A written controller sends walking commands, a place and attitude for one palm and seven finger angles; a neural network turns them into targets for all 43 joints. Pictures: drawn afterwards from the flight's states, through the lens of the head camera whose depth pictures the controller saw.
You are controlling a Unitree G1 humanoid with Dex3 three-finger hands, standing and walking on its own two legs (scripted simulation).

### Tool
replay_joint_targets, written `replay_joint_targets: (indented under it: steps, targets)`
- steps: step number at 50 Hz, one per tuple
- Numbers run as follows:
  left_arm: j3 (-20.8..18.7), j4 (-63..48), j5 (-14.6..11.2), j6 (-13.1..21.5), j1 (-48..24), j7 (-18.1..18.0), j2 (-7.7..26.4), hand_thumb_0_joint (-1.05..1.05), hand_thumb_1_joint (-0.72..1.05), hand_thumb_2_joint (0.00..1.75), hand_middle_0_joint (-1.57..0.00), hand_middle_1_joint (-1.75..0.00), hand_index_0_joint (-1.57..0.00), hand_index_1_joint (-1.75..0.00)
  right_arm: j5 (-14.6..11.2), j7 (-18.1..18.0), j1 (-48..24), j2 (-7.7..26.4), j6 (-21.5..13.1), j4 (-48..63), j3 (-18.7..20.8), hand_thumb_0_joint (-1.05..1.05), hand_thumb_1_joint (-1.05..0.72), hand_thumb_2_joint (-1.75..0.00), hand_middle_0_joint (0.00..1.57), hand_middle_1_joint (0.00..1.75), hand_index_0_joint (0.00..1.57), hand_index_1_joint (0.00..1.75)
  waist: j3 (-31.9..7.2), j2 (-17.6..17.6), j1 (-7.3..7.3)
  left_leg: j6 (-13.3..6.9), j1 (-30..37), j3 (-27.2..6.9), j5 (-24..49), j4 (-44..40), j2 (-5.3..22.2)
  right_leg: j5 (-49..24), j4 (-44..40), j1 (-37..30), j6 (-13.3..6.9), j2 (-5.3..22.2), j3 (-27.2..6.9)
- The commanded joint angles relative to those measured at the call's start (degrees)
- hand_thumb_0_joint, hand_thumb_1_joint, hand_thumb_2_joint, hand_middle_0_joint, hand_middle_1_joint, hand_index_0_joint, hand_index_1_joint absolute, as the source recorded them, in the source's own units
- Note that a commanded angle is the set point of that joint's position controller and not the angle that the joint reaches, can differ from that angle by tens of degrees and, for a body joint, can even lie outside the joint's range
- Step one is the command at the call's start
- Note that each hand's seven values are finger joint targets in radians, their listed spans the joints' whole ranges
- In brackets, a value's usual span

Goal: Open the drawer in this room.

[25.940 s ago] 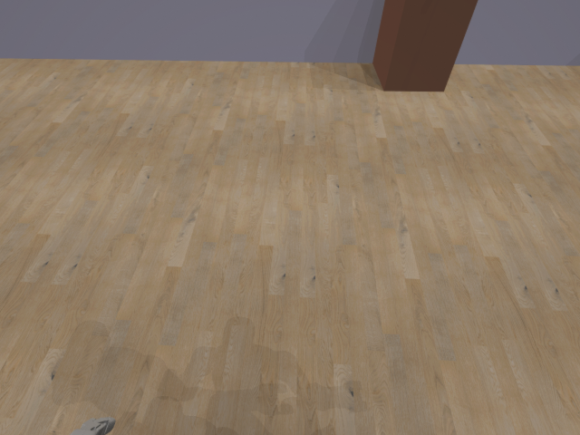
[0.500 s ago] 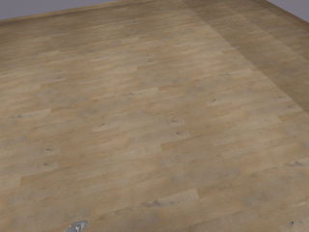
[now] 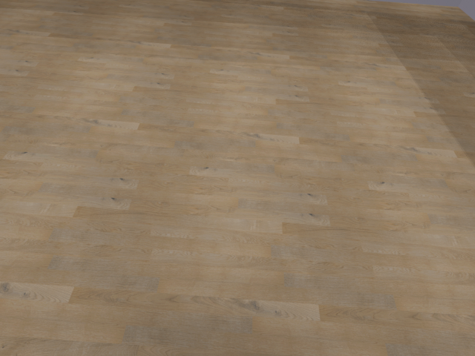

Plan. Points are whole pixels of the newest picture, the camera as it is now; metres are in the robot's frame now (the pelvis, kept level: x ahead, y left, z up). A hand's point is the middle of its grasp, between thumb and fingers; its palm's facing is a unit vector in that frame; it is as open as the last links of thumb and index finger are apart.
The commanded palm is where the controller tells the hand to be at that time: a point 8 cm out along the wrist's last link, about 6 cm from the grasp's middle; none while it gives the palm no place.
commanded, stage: turn or walk to find it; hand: left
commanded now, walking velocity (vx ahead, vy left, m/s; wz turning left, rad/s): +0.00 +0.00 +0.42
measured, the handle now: out of the picture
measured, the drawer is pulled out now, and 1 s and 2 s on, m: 0.00 0.00 0.00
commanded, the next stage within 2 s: stand and wait in 1.48 s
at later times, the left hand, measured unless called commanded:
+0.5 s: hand out of the picture +0.04 +0.18 -0.14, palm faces +0.22 -0.94 -0.27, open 7.4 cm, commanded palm none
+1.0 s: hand out of the picture -0.14 +0.21 -0.18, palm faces +0.48 -0.84 -0.23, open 7.4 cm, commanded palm none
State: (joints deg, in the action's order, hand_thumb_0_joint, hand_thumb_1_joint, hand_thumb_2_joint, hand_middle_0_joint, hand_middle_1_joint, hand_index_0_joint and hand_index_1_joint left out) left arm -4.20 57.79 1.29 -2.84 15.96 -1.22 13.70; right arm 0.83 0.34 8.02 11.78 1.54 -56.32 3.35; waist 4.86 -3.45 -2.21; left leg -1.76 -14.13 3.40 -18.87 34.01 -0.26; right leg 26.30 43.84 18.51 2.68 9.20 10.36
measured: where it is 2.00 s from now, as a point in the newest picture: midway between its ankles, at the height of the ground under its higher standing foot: outside the picture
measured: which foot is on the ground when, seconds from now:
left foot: down 0.00-0.44, up 0.46-0.86, down 0.88-1.00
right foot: up 0.00-0.40, down 0.42-0.88, up 0.90-1.00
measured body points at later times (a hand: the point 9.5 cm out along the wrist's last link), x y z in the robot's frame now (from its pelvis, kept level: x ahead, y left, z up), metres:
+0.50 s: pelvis -0.02 -0.03 +0.01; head +0.01 -0.05 +0.45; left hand +0.02 +0.23 -0.12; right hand +0.06 -0.27 -0.16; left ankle -0.03 +0.10 -0.70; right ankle +0.00 -0.13 -0.73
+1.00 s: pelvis -0.05 +0.01 +0.01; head -0.04 +0.06 +0.46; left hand -0.16 +0.25 -0.16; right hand +0.15 -0.17 -0.12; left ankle -0.10 +0.09 -0.73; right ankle -0.02 -0.13 -0.67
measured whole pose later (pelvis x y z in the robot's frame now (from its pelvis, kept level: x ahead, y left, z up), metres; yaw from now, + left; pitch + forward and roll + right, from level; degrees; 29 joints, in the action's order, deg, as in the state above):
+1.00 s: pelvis -0.05 +0.01 +0.01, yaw +25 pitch -1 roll -1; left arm -4.3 58.9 1.2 -4.1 14.5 -1.2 14.5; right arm 1.2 -0.4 7.2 11.0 0.9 -55.6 2.9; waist 4.9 -2.8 -1.9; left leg -2.7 -13.5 1.8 -18.2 32.2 -0.4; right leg 28.7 56.7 22.9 3.8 6.2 5.4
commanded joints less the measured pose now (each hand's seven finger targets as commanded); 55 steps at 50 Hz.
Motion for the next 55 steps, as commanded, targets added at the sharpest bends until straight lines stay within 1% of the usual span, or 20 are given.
replay_joint_targets:
  steps: [1, 3, 5, 13, 19, 20, 21, 22, 23, 25, 28, 38, 42, 43, 44, 45, 46, 49, 51, 55]
  targets:
    - [-0.46, -5.29, -0.47, 0.55, -5.71, -0.01, 4.22, 0.0, 0.9, 0.9, -0.2, -0.3, -0.2, -0.3, 0.45, -2.14, 4.09, 11.71, -0.85, 2.0, 1.9, 0.0, -0.9, -0.9, 0.2, 0.3, 0.2, 0.3, -2.86, 16.32, 3.9, -8.26, 6.04, -20.0, 28.48, -16.1, 17.51, 2.8, 18.42, 13.15, 1.1, -1.72, -9.1]
    - [-0.52, -3.64, -0.35, 0.99, -2.54, 0.54, 4.04, 0.0, 0.9, 0.9, -0.2, -0.3, -0.2, -0.3, 0.26, -2.09, 1.44, 10.28, -1.43, 2.98, 1.28, 0.0, -0.9, -0.9, 0.2, 0.3, 0.2, 0.3, -4.25, 12.49, 1.89, -7.25, 7.65, -15.46, 30.71, -15.05, 14.52, -1.67, 19.64, 12.53, 1.54, -2.36, -8.42]
    - [-0.41, -3.46, -0.37, 0.99, -2.84, 0.48, 4.13, 0.0, 0.9, 0.9, -0.2, -0.3, -0.2, -0.3, 0.13, -1.98, 2.15, 10.2, -1.55, 3.02, 1.35, 0.0, -0.9, -0.9, 0.2, 0.3, 0.2, 0.3, -4.64, 10.95, 2.18, -7.05, 7.89, -14.8, 30.67, -15.35, 13.41, -3.04, 19.31, 11.67, 2.0, -2.81, -8.64]
    - [0.07, -6.44, -0.59, 1.07, -6.93, 0.21, 3.07, 0.0, 0.9, 0.9, -0.2, -0.3, -0.2, -0.3, 0.53, -1.57, 4.26, 10.33, -0.86, 3.16, 2.31, 0.0, -0.9, -0.9, 0.2, 0.3, 0.2, 0.3, -4.28, 11.86, 3.77, -8.73, 6.27, -21.43, 24.4, -15.01, 13.41, -0.59, 7.24, 8.13, 2.04, -4.99, -8.65]
    - [0.06, -5.68, -0.97, 2.27, -1.17, -0.15, 2.99, 0.0, 0.9, 0.9, -0.2, -0.3, -0.2, -0.3, 0.34, -1.27, 2.29, 9.65, -0.33, 4.17, 2.74, 0.0, -0.9, -0.9, 0.2, 0.3, 0.2, 0.3, -7.21, 11.53, 0.93, -6.02, -1.66, -23.0, 23.4, -9.41, 9.42, -10.45, -14.46, -8.14, 0.68, -7.45, -7.03]
    - [-0.17, -5.18, -0.82, 2.8, 0.95, -0.39, 4.34, 0.0, 0.9, 0.9, -0.2, -0.3, -0.2, -0.3, -0.05, -1.09, 2.45, 8.43, -0.45, 4.35, 2.56, 0.0, -0.9, -0.9, 0.2, 0.3, 0.2, 0.3, -8.43, 8.04, -0.14, -3.66, -5.53, -21.48, 18.39, -5.92, 6.97, -14.92, -22.29, -14.45, 0.2, -5.09, -8.81]
    - [-1.02, -5.1, 0.0, 3.38, 1.83, -0.84, 8.48, 0.0, 0.9, 0.9, -0.2, -0.3, -0.2, -0.3, -0.58, -0.75, 3.54, 5.02, -0.63, 5.05, 2.17, 0.0, -0.9, -0.9, 0.2, 0.3, 0.2, 0.3, -9.34, -4.1, -0.27, 0.32, -14.75, -14.07, 5.2, 3.45, 0.49, -15.67, -26.54, -21.38, -3.32, 6.5, -19.81]
    - [-1.56, -5.95, 0.31, 3.33, 1.61, -0.79, 11.58, 0.0, 0.9, 0.9, -0.2, -0.3, -0.2, -0.3, -0.34, -0.68, 2.08, 4.24, -0.49, 6.73, 2.11, 0.0, -0.9, -0.9, 0.2, 0.3, 0.2, 0.3, -6.36, -11.62, -0.99, 2.84, -18.86, -7.5, -13.52, 15.38, -4.69, -21.65, -28.36, -17.06, -10.11, 17.51, -28.75]
    - [-2.14, -6.62, -0.29, 3.4, 0.16, -1.1, 10.35, 0.0, 0.9, 0.9, -0.2, -0.3, -0.2, -0.3, 0.28, -0.85, 2.27, 6.98, 0.88, 5.99, 3.09, 0.0, -0.9, -0.9, 0.2, 0.3, 0.2, 0.3, -5.3, -11.51, -0.64, 2.57, -17.23, -10.32, -13.69, 25.61, -1.86, -16.65, -29.94, -9.53, -12.14, 18.37, -28.13]
    - [-1.21, -7.86, -0.3, 3.18, -5.43, -0.86, 7.35, 0.0, 0.9, 0.9, -0.2, -0.3, -0.2, -0.3, 0.46, -0.21, 2.94, 6.38, 1.68, 3.75, 3.31, 0.0, -0.9, -0.9, 0.2, 0.3, 0.2, 0.3, -0.2, -4.44, 2.22, 2.97, -17.61, -9.74, -7.4, 35.67, -0.18, -13.02, -29.43, -3.66, -10.57, 12.36, -20.93]
    - [-0.6, -8.11, -0.15, 3.59, -6.43, -0.85, 4.98, 0.0, 0.9, 0.9, -0.2, -0.3, -0.2, -0.3, 0.5, 0.3, 5.64, 4.99, 1.84, 2.07, 2.93, 0.0, -0.9, -0.9, 0.2, 0.3, 0.2, 0.3, -0.63, -4.68, 3.3, 4.39, -17.06, -7.37, -1.61, 36.97, 0.91, -16.83, -28.18, -4.43, -8.14, 8.47, -12.51]
    - [-1.91, -3.81, 0.56, 3.26, 3.05, -0.51, 8.97, 0.0, 0.9, 0.9, -0.2, -0.3, -0.2, -0.3, -0.42, -0.02, -1.46, 3.27, 0.46, 3.4, 0.89, 0.0, -0.9, -0.9, 0.2, 0.3, 0.2, 0.3, -5.61, -8.11, -1.69, 4.84, -10.75, -0.4, -9.36, 11.08, 1.2, -37.93, -21.34, -16.44, -10.9, 11.43, -8.59]
    - [-1.97, -3.42, -0.07, 2.59, 1.16, -0.39, 9.21, 0.0, 0.9, 0.9, -0.2, -0.3, -0.2, -0.3, -0.42, -0.21, 3.3, 4.52, -0.51, 2.38, 0.78, 0.0, -0.9, -0.9, 0.2, 0.3, 0.2, 0.3, -7.62, -6.01, 1.8, 3.48, 2.65, 1.55, 3.6, -7.26, 0.88, -34.32, -13.94, -10.2, -5.99, 9.88, -3.93]
    - [-1.68, -3.85, -0.55, 2.13, 0.73, -0.32, 7.45, 0.0, 0.9, 0.9, -0.2, -0.3, -0.2, -0.3, -0.33, -0.03, 5.26, 7.01, -1.05, 2.14, 1.35, 0.0, -0.9, -0.9, 0.2, 0.3, 0.2, 0.3, -8.77, 1.94, 3.15, 2.18, 10.63, -3.81, 11.35, -13.25, 4.97, -25.25, -6.56, -3.1, -3.17, 7.31, -1.37]
    - [-0.9, -5.83, -0.85, 1.76, 1.33, -0.04, 3.48, 0.0, 0.9, 0.9, -0.2, -0.3, -0.2, -0.3, 0.21, -0.21, 7.35, 13.15, -1.37, 2.32, 2.68, 0.0, -0.9, -0.9, 0.2, 0.3, 0.2, 0.3, -8.88, 19.01, 4.03, -3.9, 17.4, -22.26, 30.28, -14.29, 19.67, 1.88, 4.51, 11.39, 1.13, -0.18, 1.12]
    - [0.17, -7.03, -0.36, 1.06, -3.16, -0.44, 3.04, 0.0, 0.9, 0.9, -0.2, -0.3, -0.2, -0.3, 0.18, -0.77, 9.74, 15.32, -0.79, 1.4, 3.12, 0.0, -0.9, -0.9, 0.2, 0.3, 0.2, 0.3, -8.22, 19.77, 6.23, -8.76, 12.68, -24.66, 34.43, -15.66, 23.99, 11.75, 11.89, 11.66, 1.27, -1.73, -3.98]
    - [-0.08, -6.79, -0.42, 0.61, -5.46, -0.72, 3.1, 0.0, 0.9, 0.9, -0.2, -0.3, -0.2, -0.3, 0.36, -1.55, 8.75, 13.94, -0.87, 0.94, 2.9, 0.0, -0.9, -0.9, 0.2, 0.3, 0.2, 0.3, -6.88, 19.55, 5.92, -9.28, 10.47, -23.79, 33.4, -15.45, 21.69, 9.72, 15.69, 12.51, 1.04, -1.82, -7.72]
    - [-0.42, -4.18, -0.32, 1.03, -3.52, 0.45, 3.81, 0.0, 0.9, 0.9, -0.2, -0.3, -0.2, -0.3, 0.39, -2.08, 1.79, 10.52, -1.3, 2.71, 1.5, 0.0, -0.9, -0.9, 0.2, 0.3, 0.2, 0.3, -4.35, 12.22, 2.41, -7.84, 8.32, -16.49, 32.01, -14.45, 15.33, -0.34, 20.03, 12.91, 1.48, -2.33, -8.57]
    - [-0.34, -3.7, -0.42, 1.15, -2.94, 0.51, 4.02, 0.0, 0.9, 0.9, -0.2, -0.3, -0.2, -0.3, 0.12, -2.05, 2.1, 10.19, -1.62, 2.9, 1.41, 0.0, -0.9, -0.9, 0.2, 0.3, 0.2, 0.3, -5.29, 11.29, 2.35, -7.2, 9.48, -14.31, 35.17, -14.09, 13.72, -2.36, 19.92, 12.23, 2.05, -2.71, -8.45]
    - [-0.18, -4.7, -0.4, 0.9, -4.45, 0.28, 4.02, 0.0, 0.9, 0.9, -0.2, -0.3, -0.2, -0.3, 0.16, -1.88, 3.7, 10.14, -1.55, 2.86, 1.68, 0.0, -0.9, -0.9, 0.2, 0.3, 0.2, 0.3, -4.91, 10.25, 2.76, -7.86, 9.19, -16.84, 32.14, -15.0, 13.6, -3.2, 17.25, 11.9, 2.68, -3.28, -9.02]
